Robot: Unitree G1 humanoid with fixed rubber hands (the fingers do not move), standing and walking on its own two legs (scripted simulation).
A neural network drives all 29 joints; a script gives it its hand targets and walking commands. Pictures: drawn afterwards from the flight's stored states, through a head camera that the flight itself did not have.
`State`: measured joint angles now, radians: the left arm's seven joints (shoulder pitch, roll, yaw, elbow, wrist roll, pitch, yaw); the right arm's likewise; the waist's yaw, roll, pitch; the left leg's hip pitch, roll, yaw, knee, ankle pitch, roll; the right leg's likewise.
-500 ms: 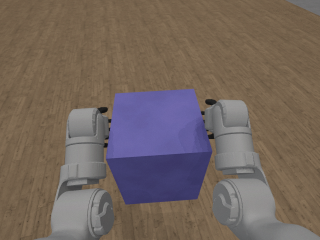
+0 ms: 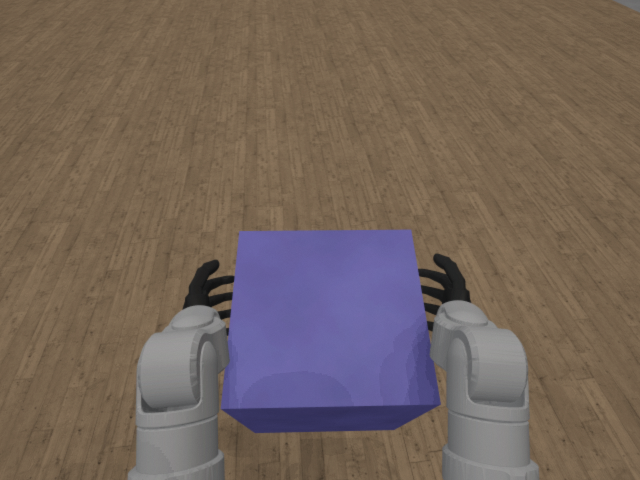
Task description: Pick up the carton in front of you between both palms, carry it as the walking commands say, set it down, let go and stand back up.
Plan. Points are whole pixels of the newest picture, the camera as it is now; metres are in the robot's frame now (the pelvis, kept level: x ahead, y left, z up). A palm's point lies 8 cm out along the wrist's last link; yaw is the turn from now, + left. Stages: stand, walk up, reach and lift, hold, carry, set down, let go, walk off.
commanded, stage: carry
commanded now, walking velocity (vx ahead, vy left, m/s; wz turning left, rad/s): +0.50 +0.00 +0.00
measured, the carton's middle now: (325, 341) +0.32 +0.00 +0.00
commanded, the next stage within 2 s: none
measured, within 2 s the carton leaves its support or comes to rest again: neither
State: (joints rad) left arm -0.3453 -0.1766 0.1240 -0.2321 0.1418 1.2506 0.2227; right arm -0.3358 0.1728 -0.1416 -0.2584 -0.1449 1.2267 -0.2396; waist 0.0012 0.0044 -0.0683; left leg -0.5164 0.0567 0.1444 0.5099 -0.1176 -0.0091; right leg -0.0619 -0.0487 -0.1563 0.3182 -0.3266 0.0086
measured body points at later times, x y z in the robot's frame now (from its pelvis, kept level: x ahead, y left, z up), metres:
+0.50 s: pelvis +0.25 -0.01 -0.01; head +0.22 -0.02 +0.44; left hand +0.55 +0.13 +0.08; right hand +0.55 -0.17 +0.08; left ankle +0.16 +0.11 -0.74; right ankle +0.32 -0.11 -0.74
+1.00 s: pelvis +0.27 +0.00 -0.02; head +0.25 +0.00 +0.43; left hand +0.56 +0.16 +0.03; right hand +0.58 -0.13 +0.03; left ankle +0.16 +0.10 -0.74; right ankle +0.32 -0.11 -0.74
